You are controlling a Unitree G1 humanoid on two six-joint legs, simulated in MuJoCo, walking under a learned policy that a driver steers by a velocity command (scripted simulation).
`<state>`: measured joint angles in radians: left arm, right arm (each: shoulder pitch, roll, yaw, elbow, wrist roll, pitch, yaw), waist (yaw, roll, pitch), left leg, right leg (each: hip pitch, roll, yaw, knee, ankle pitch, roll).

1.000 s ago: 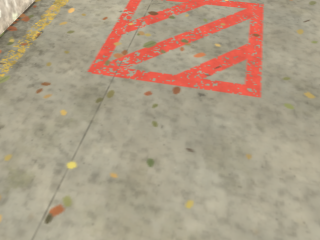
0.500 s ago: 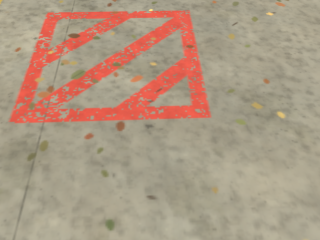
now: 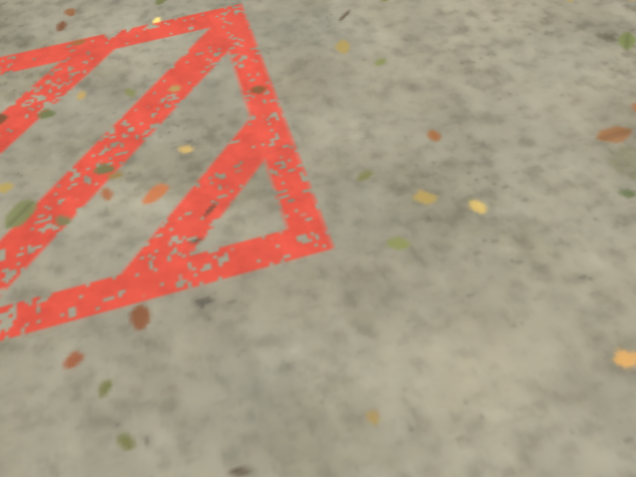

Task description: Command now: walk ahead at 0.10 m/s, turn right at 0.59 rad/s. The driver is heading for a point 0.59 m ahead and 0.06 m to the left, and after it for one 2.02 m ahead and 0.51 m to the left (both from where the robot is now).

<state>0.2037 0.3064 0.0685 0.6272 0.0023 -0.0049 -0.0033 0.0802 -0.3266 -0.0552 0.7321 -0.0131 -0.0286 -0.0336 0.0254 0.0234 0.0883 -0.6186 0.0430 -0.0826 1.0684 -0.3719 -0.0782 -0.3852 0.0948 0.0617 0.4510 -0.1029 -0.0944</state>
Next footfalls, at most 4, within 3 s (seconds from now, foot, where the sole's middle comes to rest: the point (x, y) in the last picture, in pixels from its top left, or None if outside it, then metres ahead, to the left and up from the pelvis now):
0.26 left None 0.15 0.16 -0.77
0.58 right None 0.10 -0.10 -0.77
0.92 left None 0.36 0.09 -0.77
1.22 right None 0.26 -0.14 -0.77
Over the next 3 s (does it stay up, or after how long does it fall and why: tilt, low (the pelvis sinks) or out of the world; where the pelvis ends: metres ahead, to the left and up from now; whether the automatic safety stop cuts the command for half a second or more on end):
stays up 0.61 0.17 0.00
